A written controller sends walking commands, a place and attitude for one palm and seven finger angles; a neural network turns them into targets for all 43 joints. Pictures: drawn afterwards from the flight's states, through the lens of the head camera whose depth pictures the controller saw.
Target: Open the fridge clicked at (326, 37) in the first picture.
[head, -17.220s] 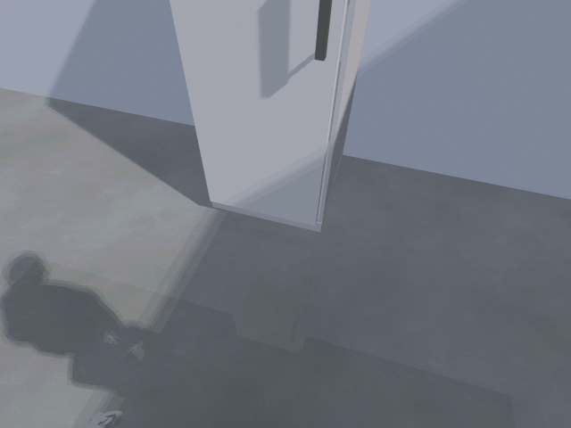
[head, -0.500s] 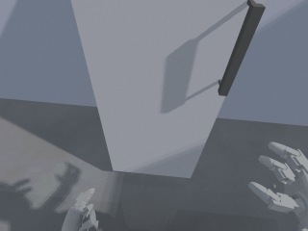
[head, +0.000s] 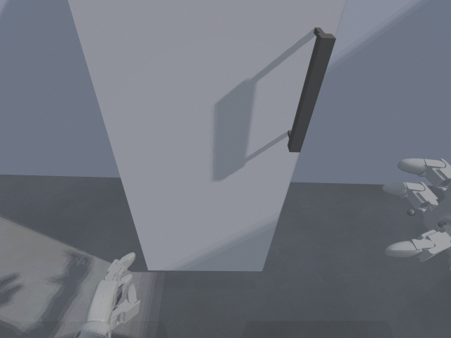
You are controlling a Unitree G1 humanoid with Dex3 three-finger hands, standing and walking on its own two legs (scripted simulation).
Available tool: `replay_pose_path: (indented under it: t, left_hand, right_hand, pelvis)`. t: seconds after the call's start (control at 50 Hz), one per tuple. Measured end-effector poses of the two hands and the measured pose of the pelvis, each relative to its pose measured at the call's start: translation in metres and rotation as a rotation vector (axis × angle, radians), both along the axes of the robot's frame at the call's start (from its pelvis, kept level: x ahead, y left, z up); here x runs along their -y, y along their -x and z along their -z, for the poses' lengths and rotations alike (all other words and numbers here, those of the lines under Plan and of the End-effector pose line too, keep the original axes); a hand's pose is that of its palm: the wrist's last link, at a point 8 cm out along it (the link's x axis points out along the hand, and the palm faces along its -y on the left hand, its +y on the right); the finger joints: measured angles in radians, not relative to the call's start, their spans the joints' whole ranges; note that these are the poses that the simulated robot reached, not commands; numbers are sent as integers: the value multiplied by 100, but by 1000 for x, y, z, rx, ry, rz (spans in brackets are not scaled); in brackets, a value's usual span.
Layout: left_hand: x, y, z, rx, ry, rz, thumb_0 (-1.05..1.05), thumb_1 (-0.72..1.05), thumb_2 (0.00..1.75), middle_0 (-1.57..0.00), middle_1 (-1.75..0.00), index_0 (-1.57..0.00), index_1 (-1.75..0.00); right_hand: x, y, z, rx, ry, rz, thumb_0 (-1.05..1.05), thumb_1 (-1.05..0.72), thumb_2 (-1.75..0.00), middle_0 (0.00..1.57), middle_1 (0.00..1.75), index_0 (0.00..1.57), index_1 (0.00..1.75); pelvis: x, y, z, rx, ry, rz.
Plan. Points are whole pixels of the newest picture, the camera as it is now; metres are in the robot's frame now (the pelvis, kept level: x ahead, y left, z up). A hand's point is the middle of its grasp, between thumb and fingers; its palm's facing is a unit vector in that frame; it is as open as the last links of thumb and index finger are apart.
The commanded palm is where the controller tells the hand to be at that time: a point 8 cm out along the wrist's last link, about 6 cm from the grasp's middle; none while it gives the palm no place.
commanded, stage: raise the hand to about handle height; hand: right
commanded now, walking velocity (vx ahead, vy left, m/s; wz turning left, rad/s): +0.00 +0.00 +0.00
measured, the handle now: (305, 95) +0.54 -0.17 +0.20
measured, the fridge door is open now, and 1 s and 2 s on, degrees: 0 0 0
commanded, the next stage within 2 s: move the hooked fingers beside the handle in 0.76 s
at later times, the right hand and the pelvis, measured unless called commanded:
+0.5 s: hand (413, 181) +0.28 -0.26 +0.21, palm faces +0.04 +1.00 -0.06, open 14.0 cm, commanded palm +0.24 -0.31 +0.23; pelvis +0.00 +0.00 +0.01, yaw +1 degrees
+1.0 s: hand (419, 172) +0.29 -0.27 +0.22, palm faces +0.10 +0.99 -0.03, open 14.0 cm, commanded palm +0.26 -0.31 +0.23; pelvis +0.00 +0.01 +0.01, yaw +0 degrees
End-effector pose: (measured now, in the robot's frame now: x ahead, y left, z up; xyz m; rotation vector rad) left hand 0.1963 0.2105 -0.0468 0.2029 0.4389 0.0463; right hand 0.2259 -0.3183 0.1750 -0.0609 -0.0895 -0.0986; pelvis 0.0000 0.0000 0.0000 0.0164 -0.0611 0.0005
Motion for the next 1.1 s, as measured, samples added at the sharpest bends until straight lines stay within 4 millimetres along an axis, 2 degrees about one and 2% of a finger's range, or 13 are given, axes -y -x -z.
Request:
replay_pose_path:
  t: [0.08, 0.22, 0.3, 0.4, 0.5, 0.58, 0.66, 0.82, 0.92, 1.02, 1.1]
  left_hand:
    - [7, -2, 2, -24, 7, 19, 1, 90, 90, -20, -30, -20, -30]
    - [8, 2, 3, -58, 9, 23, 1, 90, 90, -20, -30, -20, -30]
    - [3, 6, 6, -78, 10, 11, 1, 90, 90, -20, -30, -20, -30]
    - [-7, 11, 8, -94, 14, -14, 1, 90, 90, -20, -30, -20, -30]
    - [-15, 15, 5, -94, 4, -36, 1, 90, 90, -20, -30, -20, -30]
    - [-17, 15, 2, -90, -8, -38, 1, 90, 90, -20, -30, -20, -30]
    - [-16, 11, 2, -88, -11, -34, 1, 90, 90, -20, -30, -20, -30]
    - [-10, 4, 2, -77, 6, -27, 1, 90, 90, -20, -30, -20, -30]
    - [-7, 1, 0, -68, 19, -22, 1, 90, 90, -20, -30, -20, -30]
    - [-7, 1, 3, -84, 10, -14, 1, 90, 90, -20, -30, -20, -30]
    - [-10, 5, 5, -100, -2, -23, 1, 90, 90, -20, -30, -20, -30]
  right_hand:
    - [-1, -5, -5, -40, 9, -8, -1, 47, -31, 30, 118, 30, 118]
    - [11, -11, -49, 88, 29, 7, -1, 49, -30, 31, 120, 30, 120]
    - [20, -22, -60, 37, 15, 18, -1, 50, -30, 31, 120, 30, 120]
    - [13, -34, -47, -66, 12, -28, -1, 50, -30, 30, 120, 30, 120]
    - [-1, -29, -39, -21, -2, -60, -1, 50, -30, 30, 120, 30, 120]
    - [4, -25, -42, 32, -16, -10, -1, 50, -30, 31, 120, 30, 120]
    - [12, -25, -42, 3, -16, 37, -1, 50, -30, 31, 120, 30, 120]
    - [0, -30, -45, -11, 10, -29, -1, 50, -30, 30, 120, 30, 120]
    - [4, -29, -52, 23, -5, -19, -1, 50, -30, 31, 120, 30, 120]
    - [6, -38, -43, -35, -30, 5, -1, 50, -30, 31, 120, 30, 120]
    - [-1, -51, -37, -60, -24, -8, -1, 50, -30, 30, 120, 30, 120]
  pelvis:
    - [0, 2, -2, 6, 2, 4]
    - [-3, 0, -5, 21, 2, 4]
    - [-4, 2, -6, 22, 3, 8]
    - [-3, 4, -7, 9, 6, 0]
    - [-3, 2, -7, 7, 8, -14]
    - [-6, 0, -7, 16, 8, -13]
    - [-6, 1, -7, 21, 5, -8]
    - [-5, -1, -7, 14, 8, -10]
    - [-6, -3, -7, 15, 9, -10]
    - [-6, -1, -7, 15, 7, 0]
    - [-6, 2, -7, 11, 7, 3]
